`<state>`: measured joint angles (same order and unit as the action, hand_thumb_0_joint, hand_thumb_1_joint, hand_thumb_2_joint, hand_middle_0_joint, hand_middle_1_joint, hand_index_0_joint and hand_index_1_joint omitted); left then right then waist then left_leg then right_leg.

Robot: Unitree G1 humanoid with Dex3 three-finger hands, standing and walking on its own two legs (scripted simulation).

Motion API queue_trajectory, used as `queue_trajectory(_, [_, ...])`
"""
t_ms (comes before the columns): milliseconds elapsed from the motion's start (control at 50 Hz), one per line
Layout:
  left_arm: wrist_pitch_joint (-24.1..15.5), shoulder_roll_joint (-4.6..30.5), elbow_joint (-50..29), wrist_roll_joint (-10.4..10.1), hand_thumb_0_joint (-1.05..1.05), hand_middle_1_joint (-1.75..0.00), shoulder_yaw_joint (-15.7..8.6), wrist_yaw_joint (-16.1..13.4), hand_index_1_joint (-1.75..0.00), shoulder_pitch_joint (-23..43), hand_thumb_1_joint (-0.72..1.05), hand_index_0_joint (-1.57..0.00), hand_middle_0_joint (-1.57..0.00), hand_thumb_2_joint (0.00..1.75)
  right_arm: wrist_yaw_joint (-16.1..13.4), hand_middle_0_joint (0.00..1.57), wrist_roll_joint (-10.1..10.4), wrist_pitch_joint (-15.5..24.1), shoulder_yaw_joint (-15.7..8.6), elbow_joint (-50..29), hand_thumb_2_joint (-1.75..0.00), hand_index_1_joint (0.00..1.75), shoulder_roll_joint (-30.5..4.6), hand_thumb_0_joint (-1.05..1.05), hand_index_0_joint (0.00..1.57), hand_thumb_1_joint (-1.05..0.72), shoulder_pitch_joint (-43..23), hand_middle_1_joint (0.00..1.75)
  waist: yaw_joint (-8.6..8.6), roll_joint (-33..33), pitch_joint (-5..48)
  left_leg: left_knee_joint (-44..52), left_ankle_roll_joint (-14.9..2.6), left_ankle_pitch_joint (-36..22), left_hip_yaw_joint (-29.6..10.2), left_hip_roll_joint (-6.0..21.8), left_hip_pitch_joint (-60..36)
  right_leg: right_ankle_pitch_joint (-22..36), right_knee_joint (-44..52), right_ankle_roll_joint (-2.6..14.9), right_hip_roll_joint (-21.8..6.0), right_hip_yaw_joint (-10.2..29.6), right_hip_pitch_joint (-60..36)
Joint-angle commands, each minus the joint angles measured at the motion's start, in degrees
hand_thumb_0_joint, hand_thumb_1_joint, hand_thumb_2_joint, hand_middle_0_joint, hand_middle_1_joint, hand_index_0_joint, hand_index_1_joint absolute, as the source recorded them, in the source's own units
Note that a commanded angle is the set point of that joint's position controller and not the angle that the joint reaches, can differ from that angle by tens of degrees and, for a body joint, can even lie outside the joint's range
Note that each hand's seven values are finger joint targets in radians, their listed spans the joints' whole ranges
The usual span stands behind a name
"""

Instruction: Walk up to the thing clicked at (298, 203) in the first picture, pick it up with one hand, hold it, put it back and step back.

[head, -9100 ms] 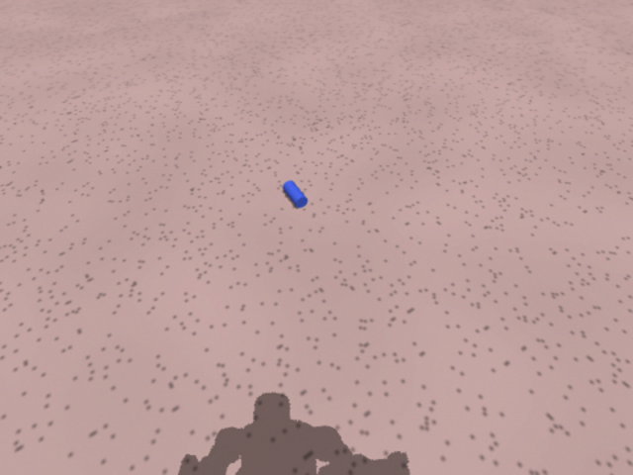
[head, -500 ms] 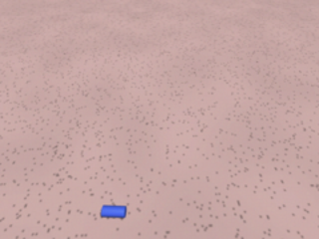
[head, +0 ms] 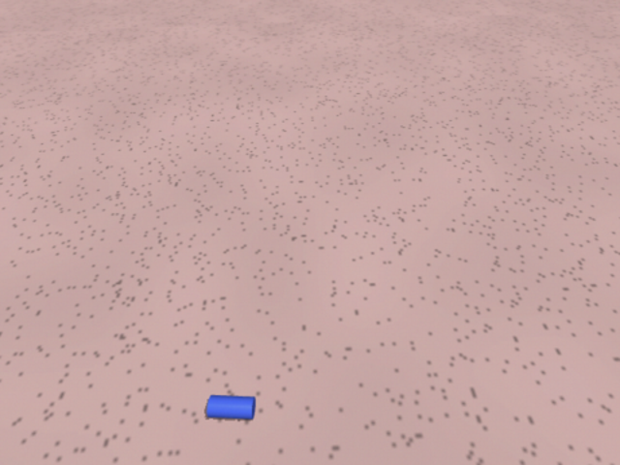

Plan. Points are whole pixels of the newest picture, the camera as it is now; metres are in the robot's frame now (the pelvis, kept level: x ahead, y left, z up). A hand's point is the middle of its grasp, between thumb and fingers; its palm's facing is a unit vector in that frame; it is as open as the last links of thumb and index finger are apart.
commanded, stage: walk up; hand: left
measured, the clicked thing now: (231, 406) +0.44 +0.26 -0.75
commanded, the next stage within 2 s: stand in 0.52 s
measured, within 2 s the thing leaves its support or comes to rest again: neither
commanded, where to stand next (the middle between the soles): +0.05 +0.02 m, yaw +0 degrees
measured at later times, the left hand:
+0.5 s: hand out of the picture +0.07 +0.27 -0.15, palm faces +0.00 -0.92 -0.39, open 7.4 cm
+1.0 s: hand out of the picture +0.07 +0.24 -0.15, palm faces -0.03 -0.94 -0.34, open 7.4 cm
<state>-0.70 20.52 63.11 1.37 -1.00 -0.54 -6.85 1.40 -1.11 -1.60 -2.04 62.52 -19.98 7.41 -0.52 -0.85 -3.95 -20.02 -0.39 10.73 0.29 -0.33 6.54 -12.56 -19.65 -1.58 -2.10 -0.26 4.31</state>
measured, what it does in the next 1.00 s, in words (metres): stands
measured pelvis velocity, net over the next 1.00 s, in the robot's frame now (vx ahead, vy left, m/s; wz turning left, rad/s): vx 0.00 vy -0.01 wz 0.00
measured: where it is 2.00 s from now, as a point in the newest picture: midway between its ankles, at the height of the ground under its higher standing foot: outside the picture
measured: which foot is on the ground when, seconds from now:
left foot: down 0.00-1.00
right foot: down 0.00-1.00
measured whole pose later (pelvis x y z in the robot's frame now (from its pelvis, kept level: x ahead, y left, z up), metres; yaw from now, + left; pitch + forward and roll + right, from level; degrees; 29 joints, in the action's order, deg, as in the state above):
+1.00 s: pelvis +0.00 -0.01 +0.00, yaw +0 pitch -2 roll +0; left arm -0.4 19.4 63.7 0.7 0.3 0.2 -7.3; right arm 0.4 -0.5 0.6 -0.1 64.8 -20.1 6.5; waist 0.3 -0.4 -3.4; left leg -17.5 0.7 9.5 -0.3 0.6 5.8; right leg -11.4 -16.9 -0.8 -1.1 -0.9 3.4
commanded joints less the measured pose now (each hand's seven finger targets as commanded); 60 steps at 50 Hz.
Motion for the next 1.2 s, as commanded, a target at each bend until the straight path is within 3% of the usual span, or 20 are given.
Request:
queue_trajectory(0, [-1.54,12.82,-3.67,-0.11,0.00,-0.30,-2.49,-0.86,-0.30,1.69,0.90,-0.20,-0.20,0.90,-0.88,0.20,-0.08,1.33,-2.94,-4.40,-0.90,0.30,-12.60,0.00,0.20,-0.90,-2.29,0.30,0.08,-0.09,4.55,4.09,-2.72,-6.93,-6.64,7.06,-0.56,7.09,2.09,3.04,-4.66,3.43,0.45])
queue_trajectory(160, [-1.77,12.97,-3.60,-0.23,0.00,-0.30,-2.32,-1.07,-0.30,2.06,0.90,-0.20,-0.20,0.90,-0.85,0.20,0.18,1.25,-3.02,-4.68,-0.90,0.30,-12.23,0.00,0.20,-0.90,-2.11,0.30,0.53,0.06,4.36,2.71,-2.25,-9.31,-6.00,6.18,-1.47,9.59,2.12,3.06,-5.12,3.71,1.37])
queue_trajectory(260, [-1.64,12.72,-3.76,-0.22,0.00,-0.30,-2.19,-1.02,-0.30,1.53,0.90,-0.20,-0.20,0.90,-0.98,0.20,0.19,1.33,-3.05,-4.76,-0.90,0.30,-12.59,0.00,0.20,-0.90,-2.28,0.30,0.44,-0.64,5.06,3.35,-3.11,-8.47,-6.72,6.76,-0.01,8.38,0.69,3.05,-4.63,3.05,0.04])
queue_trajectory(420, [-1.92,13.40,-3.61,-0.26,0.00,-0.30,-2.29,-1.22,-0.30,1.15,0.90,-0.20,-0.20,0.90,-0.80,0.20,0.35,1.16,-3.00,-5.28,-0.90,0.30,-12.57,0.00,0.20,-0.90,-2.84,0.30,0.38,1.20,5.23,1.14,-2.42,-11.72,-5.57,5.89,-2.41,12.83,1.87,3.12,-5.70,3.58,0.89])
queue_trajectory(480, [-1.93,13.12,-3.84,-0.27,0.00,-0.30,-2.25,-1.22,-0.30,2.00,0.90,-0.20,-0.20,0.90,-0.80,0.20,0.45,1.07,-2.88,-4.85,-0.90,0.30,-12.23,0.00,0.20,-0.90,-2.68,0.30,0.45,1.02,4.66,1.74,-2.22,-10.73,-5.84,5.75,-1.78,11.46,2.27,3.14,-5.59,3.69,0.98])
queue_trajectory(500, [-1.38,11.31,-3.24,-0.99,0.00,-0.30,-1.30,-0.84,-0.30,1.89,0.90,-0.20,-0.20,0.90,-1.18,0.20,0.79,1.95,-1.49,-4.23,-0.90,0.30,-11.00,0.00,0.20,-0.90,-2.66,0.30,1.32,3.34,3.99,3.84,-1.56,-11.40,-6.73,7.49,-2.44,9.16,3.41,2.71,-5.57,3.56,2.61])
queue_trajectory(600, [-0.94,11.69,-3.22,-0.81,0.00,-0.30,-1.49,-0.33,-0.30,1.27,0.90,-0.20,-0.20,0.90,-1.56,0.20,0.59,2.93,-1.33,-3.02,-0.90,0.30,-12.56,0.00,0.20,-0.90,-2.96,0.30,0.86,0.74,3.04,5.07,-1.08,-9.18,-6.77,7.54,-1.38,6.30,4.58,2.40,-5.56,3.86,1.80])
queue_trajectory(660, [-1.18,12.03,-3.19,-0.69,0.00,-0.30,-1.59,-0.19,-0.30,1.19,0.90,-0.20,-0.20,0.90,-1.65,0.20,0.60,3.21,-1.05,-2.88,-0.90,0.30,-12.28,0.00,0.20,-0.90,-2.89,0.30,0.94,0.56,5.81,4.23,-0.94,-12.74,-6.12,7.78,-2.68,9.85,4.34,2.49,-5.94,3.97,-0.12])
queue_trajectory(780, [-1.22,11.84,-2.88,-0.71,0.00,-0.30,-1.40,-0.14,-0.30,0.97,0.90,-0.20,-0.20,0.90,-1.82,0.20,0.71,3.58,-0.68,-2.18,-0.90,0.30,-12.16,0.00,0.20,-0.90,-3.46,0.30,0.71,0.17,6.28,3.97,-0.80,-14.24,-5.76,7.88,-2.91,12.27,4.36,2.56,-6.08,3.93,-0.84])
queue_trajectory(940, [-1.10,11.82,-2.63,-0.73,0.00,-0.30,-1.33,-0.09,-0.30,0.76,0.90,-0.20,-0.20,0.90,-1.84,0.20,0.64,3.44,-0.49,-1.37,-0.90,0.30,-11.88,0.00,0.20,-0.90,-3.13,0.30,0.75,0.65,4.95,4.69,-0.38,-10.40,-5.69,7.71,-1.89,9.01,5.31,2.65,-5.74,4.09,0.18])
queue_trajectory(1100, [-1.40,11.87,-2.69,-0.85,0.00,-0.30,-1.40,-0.14,-0.30,1.10,0.90,-0.20,-0.20,0.90,-1.83,0.20,0.69,3.55,-0.41,-1.27,-0.90,0.30,-12.19,0.00,0.20,-0.90,-2.67,0.30,0.83,0.81,5.96,3.59,-0.43,-13.75,-5.59,8.02,-2.80,13.78,4.88,2.65,-6.11,4.37,-0.68])
queue_trajectory(1180, [-1.22,11.96,-2.53,-0.89,0.00,-0.30,-1.40,-0.23,-0.30,1.24,0.90,-0.20,-0.20,0.90,-1.90,0.20,0.67,3.35,-0.39,-1.16,-0.90,0.30,-12.03,0.00,0.20,-0.90,-2.75,0.30,0.85,1.71,4.93,3.83,-0.34,-12.22,-5.67,7.96,-2.13,12.63,5.29,2.70,-5.92,4.14,-0.12])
